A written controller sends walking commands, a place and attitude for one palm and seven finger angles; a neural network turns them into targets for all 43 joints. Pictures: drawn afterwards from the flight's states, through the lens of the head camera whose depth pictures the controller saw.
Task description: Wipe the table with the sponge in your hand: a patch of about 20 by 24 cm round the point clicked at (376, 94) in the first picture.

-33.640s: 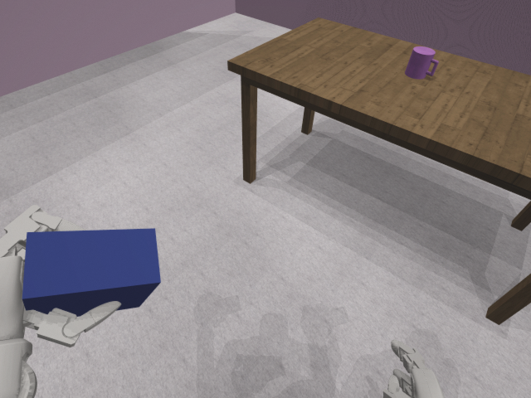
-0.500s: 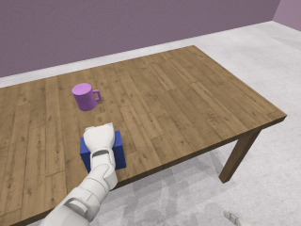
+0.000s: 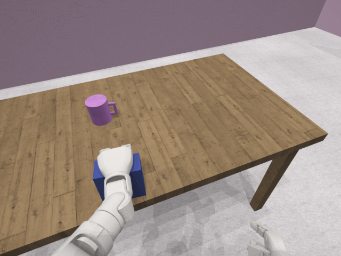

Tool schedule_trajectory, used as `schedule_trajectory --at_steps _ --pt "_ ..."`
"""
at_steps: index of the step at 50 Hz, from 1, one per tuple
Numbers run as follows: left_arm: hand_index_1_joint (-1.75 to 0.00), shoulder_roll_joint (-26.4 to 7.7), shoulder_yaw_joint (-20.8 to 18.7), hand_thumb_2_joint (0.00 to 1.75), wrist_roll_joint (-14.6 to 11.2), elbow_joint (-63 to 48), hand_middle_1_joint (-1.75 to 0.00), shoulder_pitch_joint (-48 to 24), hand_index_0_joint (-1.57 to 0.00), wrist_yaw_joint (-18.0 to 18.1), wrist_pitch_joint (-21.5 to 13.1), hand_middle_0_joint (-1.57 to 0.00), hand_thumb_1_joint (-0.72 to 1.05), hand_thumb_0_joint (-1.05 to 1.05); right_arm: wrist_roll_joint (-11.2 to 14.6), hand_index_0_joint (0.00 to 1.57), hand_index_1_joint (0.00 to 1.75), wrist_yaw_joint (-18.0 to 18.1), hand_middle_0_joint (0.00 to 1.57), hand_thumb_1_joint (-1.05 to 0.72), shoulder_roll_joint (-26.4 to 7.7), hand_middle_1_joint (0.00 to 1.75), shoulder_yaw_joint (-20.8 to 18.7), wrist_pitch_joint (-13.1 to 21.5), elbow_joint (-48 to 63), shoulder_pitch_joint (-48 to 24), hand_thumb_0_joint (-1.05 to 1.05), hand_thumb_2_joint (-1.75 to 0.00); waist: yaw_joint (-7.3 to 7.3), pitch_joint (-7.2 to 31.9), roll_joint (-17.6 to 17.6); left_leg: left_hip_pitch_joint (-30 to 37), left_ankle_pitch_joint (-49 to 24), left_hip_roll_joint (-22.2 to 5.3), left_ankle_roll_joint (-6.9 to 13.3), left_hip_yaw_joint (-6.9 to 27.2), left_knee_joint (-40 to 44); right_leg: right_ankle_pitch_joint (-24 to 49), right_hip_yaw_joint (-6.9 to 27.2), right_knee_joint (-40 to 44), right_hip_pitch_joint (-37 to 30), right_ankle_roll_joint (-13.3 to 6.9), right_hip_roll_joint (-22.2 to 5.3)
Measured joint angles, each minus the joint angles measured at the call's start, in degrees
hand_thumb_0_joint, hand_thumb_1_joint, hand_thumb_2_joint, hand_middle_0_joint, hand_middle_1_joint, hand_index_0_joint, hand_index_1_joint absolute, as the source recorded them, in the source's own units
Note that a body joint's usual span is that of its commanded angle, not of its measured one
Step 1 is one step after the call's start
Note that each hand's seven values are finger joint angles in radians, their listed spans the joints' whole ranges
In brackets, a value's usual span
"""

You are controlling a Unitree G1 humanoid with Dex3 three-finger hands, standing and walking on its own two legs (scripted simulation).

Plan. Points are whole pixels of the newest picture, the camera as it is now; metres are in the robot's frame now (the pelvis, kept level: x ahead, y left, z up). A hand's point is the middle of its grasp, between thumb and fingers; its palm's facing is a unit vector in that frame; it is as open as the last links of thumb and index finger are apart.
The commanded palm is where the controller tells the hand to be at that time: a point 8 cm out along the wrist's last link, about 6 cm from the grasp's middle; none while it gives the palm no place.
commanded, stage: wipe back along the third lane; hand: left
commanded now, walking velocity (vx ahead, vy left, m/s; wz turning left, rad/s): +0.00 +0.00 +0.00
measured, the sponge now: (122, 182) +0.33 +0.18 -0.05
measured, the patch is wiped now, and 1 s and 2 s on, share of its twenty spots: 1.00 1.00 1.00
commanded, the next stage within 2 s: slide back across to the middle lane in 0.10 s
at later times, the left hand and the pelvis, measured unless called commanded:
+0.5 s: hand (114, 176) +0.31 +0.19 +0.00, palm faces -0.04 -0.08 -1.00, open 10.4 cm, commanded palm +0.27 +0.20 +0.05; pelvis +0.00 +0.00 +0.00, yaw -1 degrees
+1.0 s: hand (94, 185) +0.28 +0.24 +0.01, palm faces -0.05 -0.08 -1.00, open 10.3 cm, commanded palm +0.26 +0.24 +0.05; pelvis +0.00 +0.00 +0.00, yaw -1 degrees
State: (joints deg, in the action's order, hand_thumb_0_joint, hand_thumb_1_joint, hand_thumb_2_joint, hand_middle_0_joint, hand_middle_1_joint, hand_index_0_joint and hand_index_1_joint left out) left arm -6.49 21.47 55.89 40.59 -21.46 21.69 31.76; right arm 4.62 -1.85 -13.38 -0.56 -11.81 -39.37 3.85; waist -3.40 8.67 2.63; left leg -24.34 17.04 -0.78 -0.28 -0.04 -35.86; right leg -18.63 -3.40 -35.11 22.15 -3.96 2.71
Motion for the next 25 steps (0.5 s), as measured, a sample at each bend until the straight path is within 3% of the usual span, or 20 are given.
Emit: schedule_trajectory --at_steps 13,25 --pt "-1.35 -0.7 -1.5 1.04 -0.3 -0.3 -1.34 0.0 -0.69 0.0 -0.4 -0.65 -0.5 -0.01 0.1 0.2 0.3 0.5 0.2 -0.9 -0.1 0.3 -0.1 0.3 -0.9 2.2 0.01 -0.9 0.87 -0.3 0.2 -0.6 -0.2 -0.2 0.0 -0.3 -0.3 0.2 0.3 -0.5 0.8 0.0 0.1" --pt "-1.35 -2.9 -4.3 1.04 -0.7 -7.6 -1.34 6.8 -0.69 -1.4 -1.5 -0.65 -0.5 -0.01 0.4 0.2 0.3 1.2 0.2 -0.9 -0.4 0.3 0.0 1.2 -0.2 2.3 0.01 -0.9 1.33 -1.1 0.6 3.1 -0.8 -0.4 0.1 -1.4 2.0 1.0 1.5 1.5 -2.3 0.1 0.4"
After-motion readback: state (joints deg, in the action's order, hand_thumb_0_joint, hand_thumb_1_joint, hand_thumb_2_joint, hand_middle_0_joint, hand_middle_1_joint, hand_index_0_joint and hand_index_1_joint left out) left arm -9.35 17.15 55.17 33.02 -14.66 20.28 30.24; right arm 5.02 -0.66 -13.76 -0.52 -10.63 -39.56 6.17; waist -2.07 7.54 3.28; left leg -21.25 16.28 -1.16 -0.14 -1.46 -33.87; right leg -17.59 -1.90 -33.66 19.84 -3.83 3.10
